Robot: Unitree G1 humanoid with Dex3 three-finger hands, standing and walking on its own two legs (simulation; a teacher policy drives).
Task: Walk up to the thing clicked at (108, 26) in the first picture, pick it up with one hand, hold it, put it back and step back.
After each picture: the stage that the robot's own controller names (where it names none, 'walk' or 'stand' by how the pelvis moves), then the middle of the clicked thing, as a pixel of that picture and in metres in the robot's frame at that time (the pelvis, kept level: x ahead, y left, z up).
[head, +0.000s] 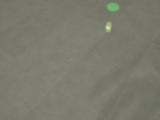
stand; (108, 27) +1.72 -0.31 -0.72
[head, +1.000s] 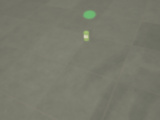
walk; (86, 36) +1.61 +0.09 -0.69
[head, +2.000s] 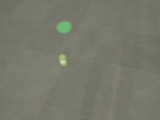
walk; (63, 60) +1.08 +0.30 -0.71
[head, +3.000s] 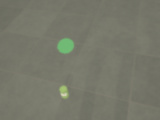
walk; (64, 92) +0.70 +0.25 -0.71
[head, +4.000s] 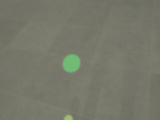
walk; out of the picture +0.46 +0.22 -0.71
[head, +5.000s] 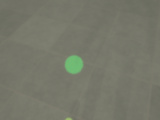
stand; out of the picture +0.44 +0.13 -0.72
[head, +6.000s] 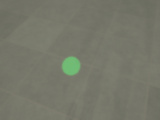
stand; out of the picture +0.43 +0.15 -0.73
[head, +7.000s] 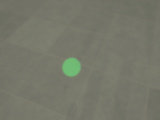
stand; out of the picture +0.42 +0.14 -0.73
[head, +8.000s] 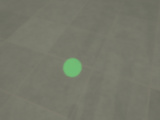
stand; out of the picture +0.41 +0.13 -0.73
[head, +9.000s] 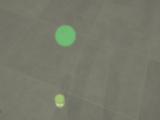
go down; (60, 101) +0.44 +0.14 -0.63
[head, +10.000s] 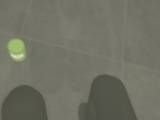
go down; (17, 50) +0.50 +0.21 -0.31
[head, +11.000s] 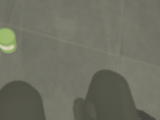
close in; (7, 41) +0.50 +0.22 -0.28
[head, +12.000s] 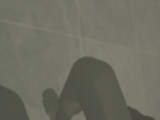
close in; out of the picture +0.49 +0.26 -0.24
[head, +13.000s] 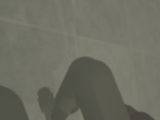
close; out of the picture +0.48 +0.26 -0.25
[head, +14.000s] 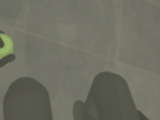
lift; (1, 51) +0.41 +0.25 -0.14
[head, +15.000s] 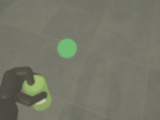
lift; (38, 93) +0.31 +0.16 +0.01
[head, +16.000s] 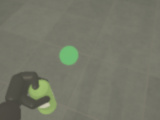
hold; (43, 97) +0.30 +0.15 -0.01
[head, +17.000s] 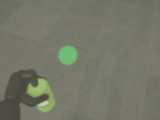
hold; (42, 95) +0.31 +0.16 -0.02
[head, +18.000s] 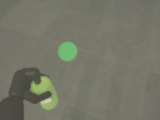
crouch; (45, 93) +0.32 +0.15 -0.03
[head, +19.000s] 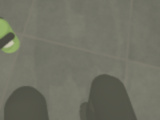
crouch; (4, 37) +0.49 +0.20 -0.11
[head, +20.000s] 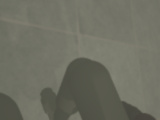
lower; out of the picture +0.45 +0.25 -0.25
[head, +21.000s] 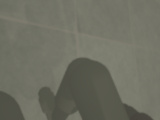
lower; out of the picture +0.45 +0.26 -0.25
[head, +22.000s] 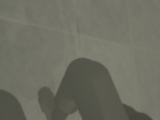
lower; out of the picture +0.45 +0.26 -0.25
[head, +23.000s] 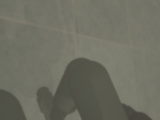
lower; out of the picture +0.44 +0.26 -0.25
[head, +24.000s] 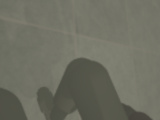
loosen; out of the picture +0.44 +0.25 -0.25
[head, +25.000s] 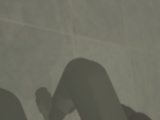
withdraw; out of the picture +0.41 +0.18 -0.28
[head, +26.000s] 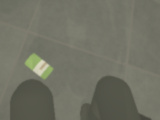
stand; (39, 66) +0.42 +0.14 -0.32
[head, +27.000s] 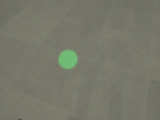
stand; out of the picture +0.34 +0.06 -0.67
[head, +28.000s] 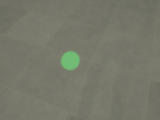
stand; out of the picture +0.35 +0.09 -0.69
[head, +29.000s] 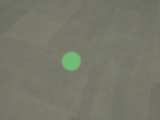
stand; out of the picture +0.34 +0.08 -0.69
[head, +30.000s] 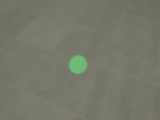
stand; out of the picture +0.36 +0.07 -0.75
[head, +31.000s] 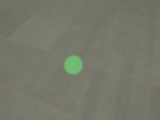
stand; out of the picture +0.34 +0.08 -0.75
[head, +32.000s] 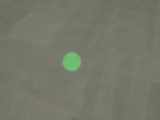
walk; out of the picture +0.33 +0.08 -0.75
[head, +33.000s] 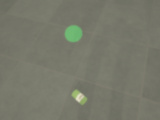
walk; (79, 97) +0.55 +0.08 -0.72
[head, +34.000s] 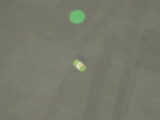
walk; (79, 65) +0.88 +0.10 -0.73
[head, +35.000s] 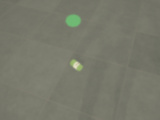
stand; (76, 65) +0.96 +0.08 -0.73
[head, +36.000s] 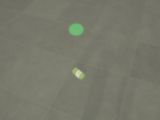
stand; (78, 73) +0.95 +0.07 -0.75
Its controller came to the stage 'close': yes
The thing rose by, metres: 0.70
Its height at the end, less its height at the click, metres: -0.02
